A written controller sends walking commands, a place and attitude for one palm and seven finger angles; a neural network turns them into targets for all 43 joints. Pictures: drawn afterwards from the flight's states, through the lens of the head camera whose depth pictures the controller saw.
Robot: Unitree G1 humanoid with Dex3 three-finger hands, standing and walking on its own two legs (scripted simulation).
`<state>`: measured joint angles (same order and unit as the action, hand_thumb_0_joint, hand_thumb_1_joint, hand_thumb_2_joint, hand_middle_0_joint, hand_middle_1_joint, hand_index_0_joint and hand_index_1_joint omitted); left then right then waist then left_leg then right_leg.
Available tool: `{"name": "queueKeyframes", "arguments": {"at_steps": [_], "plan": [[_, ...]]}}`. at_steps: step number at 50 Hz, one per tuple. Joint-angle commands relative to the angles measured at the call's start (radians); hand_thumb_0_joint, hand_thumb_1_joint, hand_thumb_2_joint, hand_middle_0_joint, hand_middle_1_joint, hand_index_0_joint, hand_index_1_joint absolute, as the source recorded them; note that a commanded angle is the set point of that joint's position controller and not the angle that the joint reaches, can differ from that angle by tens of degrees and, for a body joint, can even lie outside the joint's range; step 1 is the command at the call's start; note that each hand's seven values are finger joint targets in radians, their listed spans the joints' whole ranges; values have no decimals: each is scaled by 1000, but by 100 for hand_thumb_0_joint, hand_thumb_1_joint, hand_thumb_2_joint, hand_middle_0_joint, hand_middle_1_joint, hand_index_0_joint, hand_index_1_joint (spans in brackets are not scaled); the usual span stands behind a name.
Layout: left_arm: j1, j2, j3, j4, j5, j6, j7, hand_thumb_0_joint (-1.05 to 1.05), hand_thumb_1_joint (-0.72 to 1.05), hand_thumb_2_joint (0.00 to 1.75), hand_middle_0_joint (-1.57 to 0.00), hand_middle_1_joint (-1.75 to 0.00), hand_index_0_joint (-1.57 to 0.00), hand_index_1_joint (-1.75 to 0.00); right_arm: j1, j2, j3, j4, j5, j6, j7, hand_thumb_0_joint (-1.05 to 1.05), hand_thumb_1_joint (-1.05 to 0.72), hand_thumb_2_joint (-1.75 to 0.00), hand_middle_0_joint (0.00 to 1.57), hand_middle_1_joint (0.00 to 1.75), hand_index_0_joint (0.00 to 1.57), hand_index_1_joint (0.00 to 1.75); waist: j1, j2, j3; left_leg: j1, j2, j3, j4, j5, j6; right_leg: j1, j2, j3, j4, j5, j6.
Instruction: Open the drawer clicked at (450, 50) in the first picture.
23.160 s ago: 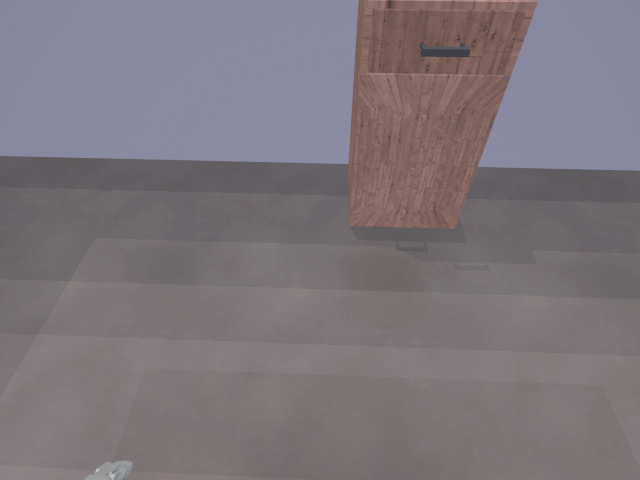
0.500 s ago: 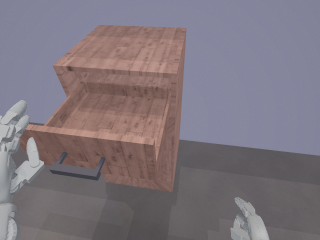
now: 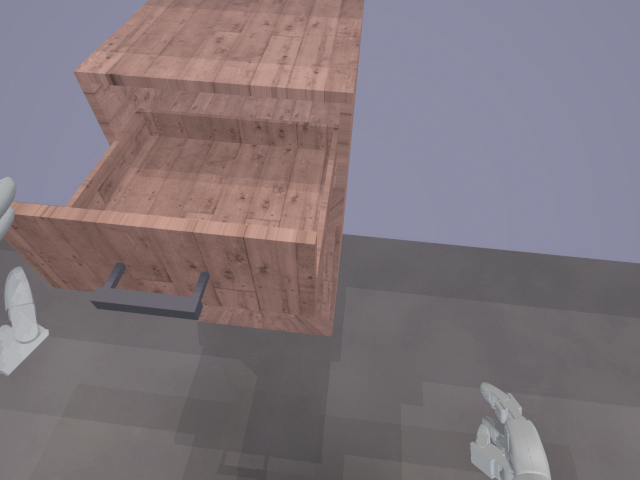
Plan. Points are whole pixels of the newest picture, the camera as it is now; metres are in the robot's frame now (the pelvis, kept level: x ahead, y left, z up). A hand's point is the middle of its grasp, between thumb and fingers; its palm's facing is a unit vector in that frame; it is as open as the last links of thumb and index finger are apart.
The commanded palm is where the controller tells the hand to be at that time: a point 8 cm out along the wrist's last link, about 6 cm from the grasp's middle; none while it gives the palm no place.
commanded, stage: step back with the hand held close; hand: left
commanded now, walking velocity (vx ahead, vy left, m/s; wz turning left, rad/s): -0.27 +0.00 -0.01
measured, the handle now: (154, 289) +0.33 +0.25 +0.03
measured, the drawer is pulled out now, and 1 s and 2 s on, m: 0.30 0.30 0.30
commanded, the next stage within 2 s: stop stepping back and stand still in 0.76 s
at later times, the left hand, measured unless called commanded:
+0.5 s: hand (6, 398) +0.14 +0.23 +0.20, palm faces +0.42 -0.78 -0.47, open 7.5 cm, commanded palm +0.08 +0.27 +0.21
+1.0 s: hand out of the picture +0.00 +0.21 +0.20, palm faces +0.36 -0.80 -0.48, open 7.5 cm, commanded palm -0.06 +0.26 +0.21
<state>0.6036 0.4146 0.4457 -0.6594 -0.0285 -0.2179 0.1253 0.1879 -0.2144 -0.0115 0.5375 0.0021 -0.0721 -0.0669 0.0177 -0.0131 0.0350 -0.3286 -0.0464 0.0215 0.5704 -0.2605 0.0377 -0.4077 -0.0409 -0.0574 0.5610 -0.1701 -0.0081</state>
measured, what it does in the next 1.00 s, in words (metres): walks backwards: right foot, then left foot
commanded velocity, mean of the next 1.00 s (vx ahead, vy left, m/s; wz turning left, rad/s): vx -0.25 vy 0.00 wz -0.02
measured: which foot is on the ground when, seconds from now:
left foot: down 0.00-0.54, up 0.56-0.68, down 0.70-1.00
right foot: down 0.00-0.28, up 0.30-0.44, down 0.46-0.72, up 0.74-1.00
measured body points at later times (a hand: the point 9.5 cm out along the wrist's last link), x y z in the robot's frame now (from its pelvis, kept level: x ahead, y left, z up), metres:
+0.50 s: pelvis -0.06 -0.01 +0.00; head -0.02 +0.01 +0.45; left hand +0.11 +0.27 +0.22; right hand +0.12 -0.24 -0.08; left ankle +0.02 +0.10 -0.73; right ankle -0.10 -0.11 -0.73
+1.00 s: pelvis -0.19 -0.02 +0.01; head -0.16 +0.00 +0.46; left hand -0.02 +0.26 +0.22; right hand +0.00 -0.23 -0.06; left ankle -0.08 +0.09 -0.73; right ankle -0.24 -0.13 -0.71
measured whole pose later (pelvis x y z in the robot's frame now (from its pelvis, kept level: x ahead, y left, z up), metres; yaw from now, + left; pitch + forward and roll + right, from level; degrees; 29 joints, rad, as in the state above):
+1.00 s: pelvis -0.19 -0.02 +0.01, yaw +0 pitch +2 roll -1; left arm 0.63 0.43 0.43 -0.72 -0.05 -0.17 0.14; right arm 0.17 -0.15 0.03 0.55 0.00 -0.14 -0.04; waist 0.01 -0.02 0.02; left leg -0.41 0.04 0.02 0.40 -0.07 0.01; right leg -0.27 0.02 -0.07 0.66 -0.49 0.00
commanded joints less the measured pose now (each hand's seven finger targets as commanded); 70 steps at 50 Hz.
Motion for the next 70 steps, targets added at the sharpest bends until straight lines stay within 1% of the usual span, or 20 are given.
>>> {"name": "queueKeyframes", "arguments": {"at_steps": [1,9,12,14,19,25,28,32,34,37,42,48,49,51,52,53,60,64,66,70], "plan": [[-31,137,112,-188,-3,-64,29,0,90,90,-20,-30,-20,-30,-73,-137,-48,-165,-1,-59,-8,0,-90,-90,20,30,20,30,-14,46,-139,-259,141,-141,-161,-83,22,276,-44,120,18,41,-12],[-80,147,96,-182,-6,-78,59,0,90,90,-20,-30,-20,-30,-61,-119,-31,-135,-4,-46,-16,0,-90,-90,20,30,20,30,-30,-61,-131,-27,51,-68,33,-177,-12,-39,-153,189,-253,-306,-60],[-59,163,115,-205,-3,-84,64,0,90,90,-20,-30,-20,-30,-78,-138,-34,-142,-4,-47,-27,0,-90,-90,20,30,20,30,-26,84,-108,-112,113,-157,-145,-255,10,9,-63,117,-143,-308,-22],[-47,125,103,-229,16,-90,66,0,90,90,-20,-30,-20,-30,-75,-145,-35,-157,-13,-61,-31,0,-90,-90,20,30,20,30,-23,263,-111,-390,266,-343,-398,-411,66,269,71,34,195,-183,17],[4,105,86,-182,5,-84,54,0,90,90,-20,-30,-20,-30,-66,-116,-44,-125,-27,-112,-14,0,-90,-90,20,30,20,30,-11,184,-140,-129,264,-253,-244,154,79,157,72,58,146,-238,3],[-59,164,94,-179,-17,-99,32,0,90,90,-20,-30,-20,-30,-94,-115,-38,-83,-4,-95,5,0,-90,-90,20,30,20,30,-25,15,-273,87,126,-54,-19,424,-37,191,-107,208,-123,504,-48],[0,200,124,-188,-28,-82,33,0,90,90,-20,-30,-20,-30,-123,-100,-40,-113,28,-83,-1,0,-90,-90,20,30,20,30,-1,-141,-306,-60,23,-41,242,-84,-54,246,-249,262,-146,731,-107],[23,196,143,-188,-17,-45,29,0,90,90,-20,-30,-20,-30,-148,-73,-12,-123,13,-38,-14,0,-90,-90,20,30,20,30,-16,-104,-202,-99,48,-10,51,-70,-63,256,-200,192,-108,809,-103],[3,188,119,-235,-23,-53,23,0,90,90,-20,-30,-20,-30,-114,-98,-25,-113,14,-34,-25,0,-90,-90,20,30,20,30,-28,40,-228,53,81,-24,-196,401,-45,246,-71,102,-21,642,-12],[75,203,136,-220,-38,-79,11,0,90,90,-20,-30,-20,-30,-102,-118,-62,-121,-4,-77,-7,0,-90,-90,20,30,20,30,2,293,-321,286,352,-241,-194,1040,71,16,74,76,230,-285,17],[17,127,75,-278,-31,-47,20,0,90,90,-20,-30,-20,-30,-75,-121,-61,-88,-9,-125,20,0,-90,-90,20,30,20,30,-12,183,-247,236,344,-147,-217,751,106,-27,75,62,395,-296,31],[24,157,94,-261,-33,-5,46,0,90,90,-20,-30,-20,-30,-103,-117,-31,-137,-2,-110,9,0,-90,-90,20,30,20,30,-19,257,-138,-167,205,-86,-409,-358,13,345,102,-88,7,-316,-4],[26,161,95,-255,-27,-2,44,0,90,90,-20,-30,-20,-30,-96,-110,-29,-140,-3,-101,9,0,-90,-90,20,30,20,30,-25,187,-133,-161,138,-21,-309,-351,-25,352,72,-58,-139,-325,-25],[-20,240,146,-277,-28,-11,47,0,90,90,-20,-30,-20,-30,-101,-99,-25,-119,-9,-73,8,0,-90,-90,20,30,20,30,-17,-188,-100,-61,22,-11,318,-121,-71,-35,-319,454,-483,-522,-184],[-73,275,195,-264,-29,-38,57,0,90,90,-20,-30,-20,-30,-101,-115,-14,-91,-36,-68,14,0,-90,-90,20,30,20,30,-21,-89,-85,-96,68,-36,419,-79,-67,-56,-361,427,-461,-285,-209],[-94,205,127,-172,-28,-26,55,0,90,90,-20,-30,-20,-30,-53,-79,-13,-73,-5,-71,8,0,-90,-90,20,30,20,30,-32,-212,-144,-145,62,-49,457,-107,-68,30,-313,366,-422,-432,-158],[-63,123,41,-80,4,-37,53,0,90,90,-20,-30,-20,-30,-42,-109,-22,-53,-14,-99,-26,0,-90,-90,20,30,20,30,-32,-81,-47,6,72,61,-76,-98,-8,105,-205,205,-317,-335,-106],[-70,155,64,-189,-3,-64,55,0,90,90,-20,-30,-20,-30,-22,-154,-43,-88,-4,-122,-24,0,-90,-90,20,30,20,30,-27,115,-121,112,201,-115,-198,179,45,194,-25,60,-24,11,-11],[-22,152,77,-196,1,-69,58,0,90,90,-20,-30,-20,-30,-17,-126,-30,-76,-2,-122,-14,0,-90,-90,20,30,20,30,-30,220,-114,67,231,-151,-246,47,52,145,15,-8,34,-124,8],[-72,136,69,-151,5,-65,64,0,90,90,-20,-30,-20,-30,-35,-134,-27,-67,1,-136,-14,0,-90,-90,20,30,20,30,-33,139,-28,-96,252,-130,-266,-166,45,200,16,-5,6,-146,2]]}}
